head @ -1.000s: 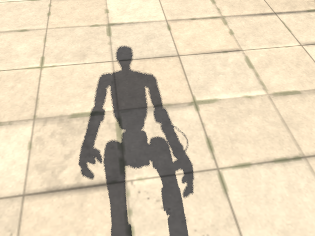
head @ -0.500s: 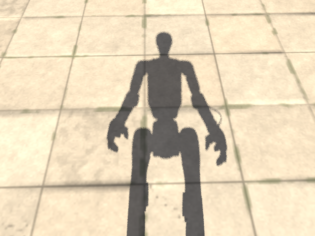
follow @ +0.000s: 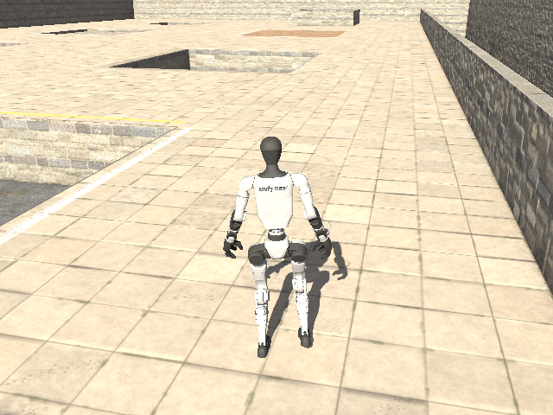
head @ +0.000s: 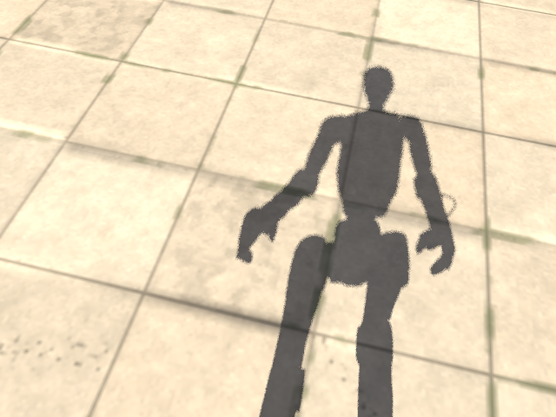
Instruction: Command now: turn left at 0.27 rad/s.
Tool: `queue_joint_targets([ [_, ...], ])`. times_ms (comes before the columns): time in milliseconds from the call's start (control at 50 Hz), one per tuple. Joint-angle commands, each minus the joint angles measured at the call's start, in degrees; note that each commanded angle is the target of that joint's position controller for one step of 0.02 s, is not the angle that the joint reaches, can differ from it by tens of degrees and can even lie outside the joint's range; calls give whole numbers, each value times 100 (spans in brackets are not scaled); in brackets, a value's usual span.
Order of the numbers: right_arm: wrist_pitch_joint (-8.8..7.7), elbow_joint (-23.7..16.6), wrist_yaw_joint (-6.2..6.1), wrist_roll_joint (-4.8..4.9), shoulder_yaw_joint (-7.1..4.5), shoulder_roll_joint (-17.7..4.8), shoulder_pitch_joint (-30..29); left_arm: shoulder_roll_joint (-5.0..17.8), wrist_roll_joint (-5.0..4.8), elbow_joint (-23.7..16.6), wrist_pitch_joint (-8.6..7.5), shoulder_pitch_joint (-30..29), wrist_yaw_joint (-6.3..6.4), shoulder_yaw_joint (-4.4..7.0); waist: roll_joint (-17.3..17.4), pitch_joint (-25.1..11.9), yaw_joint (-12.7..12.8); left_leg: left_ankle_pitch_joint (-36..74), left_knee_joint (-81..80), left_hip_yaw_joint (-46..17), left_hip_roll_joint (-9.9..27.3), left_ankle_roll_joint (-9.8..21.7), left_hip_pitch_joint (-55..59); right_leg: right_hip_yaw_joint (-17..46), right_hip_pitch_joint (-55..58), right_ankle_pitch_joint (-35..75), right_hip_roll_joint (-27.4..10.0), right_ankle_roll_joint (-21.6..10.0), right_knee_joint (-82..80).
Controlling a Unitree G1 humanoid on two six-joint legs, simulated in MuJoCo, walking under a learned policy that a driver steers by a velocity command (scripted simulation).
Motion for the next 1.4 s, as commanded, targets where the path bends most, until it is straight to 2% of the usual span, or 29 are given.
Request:
queue_joint_targets([
  [20,-13,-259,17,-35,-201,-946,33,394,-30,-346,-123,-296,-66,24,1009,-451,-143,1730,-407,-1232,1455,937,587,-142,160,-251,4,-13,-421],
  [80,28,-276,28,4,-127,-844,-180,373,-35,-255,-188,-45,-141,-5,949,-502,20,2382,-57,-1288,1392,831,588,-255,815,-1,56,-166,-1361],
  [120,21,-168,25,39,-16,-589,-12,374,60,-83,-246,378,-227,-28,617,-729,220,865,44,-1169,1021,397,160,-129,2081,1266,-127,-382,-2557],
  [140,-6,-130,41,-64,53,-363,184,687,138,-3,-251,718,-232,16,-68,-940,162,-344,790,-726,541,117,-377,680,2805,1597,-930,-648,-2543],
  [160,-57,-243,58,-13,50,-252,289,1123,102,152,-215,895,-225,112,-1087,-805,-61,-1815,1361,64,-174,-84,-1366,1530,3029,623,-1491,-1422,-2608],
  [180,-138,-398,70,44,-19,-667,-299,1092,48,168,-239,1105,-235,146,-1173,-475,380,-2306,2153,259,-51,-225,-1969,2495,2835,-990,-1981,-1992,-3226],
  [200,-195,-475,88,175,-135,-970,-671,963,75,155,-302,1163,-208,124,-899,-70,528,-2216,2982,101,179,-256,-2464,2757,2694,-1984,-2025,-2062,-3547],
  [240,-230,-367,137,157,-184,-886,-486,762,-30,68,-397,847,-162,62,-861,193,279,-1577,3381,127,518,-294,-2803,2327,2579,-2018,-1731,-1757,-3706],
  [360,-454,-365,248,92,-21,-208,-924,761,-58,116,-447,1078,-164,81,-728,12,391,-379,1605,758,534,-411,-1495,717,1953,-211,-1027,-1450,-3701],
  [440,-445,-306,288,174,-59,-434,-781,934,-153,132,-419,1195,-244,122,-647,60,233,81,702,928,450,-313,-489,699,1452,-375,-1215,-1464,-3451],
  [500,-416,91,215,223,-251,-788,492,565,-85,102,-417,1121,-275,-20,-341,-286,-418,-41,371,724,471,-29,1320,331,671,65,-902,-1099,-2223],
  [520,-432,202,153,141,-391,-1296,1262,101,5,-73,-452,971,-301,-165,850,-689,-704,-870,-254,-961,1673,436,2333,-385,-290,-91,-315,-687,-103],
  [540,-471,289,244,69,-453,-1719,1716,-14,-56,-341,-581,986,-255,-198,2107,-984,-676,-2079,-1212,-3430,2686,1217,2841,-379,-1583,-1599,260,-586,1489],
  [560,-547,205,296,30,-288,-1203,1302,540,-178,-319,-642,902,-264,-67,1408,-557,-507,-2496,-1257,-3379,2654,1231,2460,100,-2046,-1455,-167,-724,2323],
  [580,-582,83,325,32,-189,-878,881,672,-226,-321,-674,847,-307,-38,1174,-174,-341,-2250,-1281,-2653,2375,1022,2074,98,-2175,-854,-411,-880,2414],
  [640,-571,-29,363,-8,-67,-594,351,479,-75,-260,-616,775,-328,-29,759,88,-42,-424,-1542,-1227,1783,721,1231,4,-1617,222,-797,-843,1798],
  [800,-548,272,196,38,-87,-769,956,48,-6,-732,-495,-478,-417,-197,562,303,-237,1267,-1831,136,1390,689,837,-449,-1195,2106,-451,-428,-642],
  [920,-452,535,153,119,-125,-847,1377,192,-67,-1085,-563,-1170,-602,-236,541,481,-273,1722,-1468,199,1817,598,1778,-413,-1108,1905,-259,-732,-1556],
  [960,-389,525,137,100,-165,-969,1288,390,-66,-1058,-579,-870,-627,-164,695,177,-34,3111,-947,244,1874,490,2085,-560,-527,1446,-50,-891,-1598],
  [1000,-294,490,127,52,-143,-961,1173,789,-68,-673,-552,556,-557,55,800,-761,704,4741,797,537,1537,263,1819,-836,1459,1335,289,-1186,-1606],
  [1020,-287,363,118,-31,-53,-791,1252,1154,12,-454,-530,1630,-489,158,324,-1601,1036,3182,2559,664,1258,86,448,261,3420,1409,-685,-1543,-1294],
  [1040,-418,347,219,11,198,119,2143,1519,45,-285,-515,2041,-521,227,-1315,-2581,521,-1353,4726,428,86,-297,-1881,3304,5453,-106,-2127,-2574,-1951],
  [1060,-577,401,240,176,82,-472,1687,960,-8,-285,-502,2004,-513,74,-980,-2468,794,-2079,5434,-342,156,-205,-2541,4004,5316,-771,-2056,-2415,-2717],
  [1080,-662,165,247,313,-23,-829,1034,750,-28,-359,-515,1455,-488,6,-760,-1417,729,-1697,5544,-179,472,-125,-3009,3044,4505,-498,-1878,-2121,-2827],
  [1100,-699,76,205,289,-10,-835,675,610,1,-470,-536,991,-478,-43,-148,-926,537,-1127,5253,-20,797,-94,-2809,2331,3540,125,-1686,-1966,-2959],
  [1140,-608,69,150,125,-74,-725,638,367,138,-499,-598,570,-498,-116,-69,-486,114,-592,4650,9,1166,-114,-2137,1454,2231,1051,-1313,-1821,-3258],
  [1200,-421,50,136,99,-36,-419,716,422,83,-367,-660,644,-502,-102,-174,-263,-83,-421,4071,90,1312,-218,-1930,919,1615,1311,-1187,-1905,-3696],
  [1280,-403,-245,150,11,-22,-433,-109,646,52,-230,-617,980,-363,-55,-53,22,83,831,2767,210,1343,-422,-2500,395,1713,1682,-1033,-1811,-3896],
  [1400,-554,-601,282,3,67,-326,-1262,795,-33,2,-409,1674,-268,-51,-144,49,454,1941,814,539,626,-482,-1688,50,1965,3153,-727,-1461,-3164],
])
Velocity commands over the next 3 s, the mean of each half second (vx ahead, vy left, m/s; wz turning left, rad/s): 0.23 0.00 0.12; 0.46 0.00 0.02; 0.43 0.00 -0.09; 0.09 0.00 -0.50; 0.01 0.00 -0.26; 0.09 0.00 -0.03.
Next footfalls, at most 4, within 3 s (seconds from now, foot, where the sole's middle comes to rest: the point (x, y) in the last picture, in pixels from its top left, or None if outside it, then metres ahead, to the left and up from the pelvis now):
0.12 right None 0.07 -0.15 -0.78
0.50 left None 0.20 0.13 -0.78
1.02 right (303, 377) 0.56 -0.09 -0.78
1.52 left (217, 276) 0.84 0.14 -0.78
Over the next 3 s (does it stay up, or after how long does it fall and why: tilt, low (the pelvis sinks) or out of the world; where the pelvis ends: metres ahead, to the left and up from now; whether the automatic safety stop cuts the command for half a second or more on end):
stays up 0.77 -0.01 -0.02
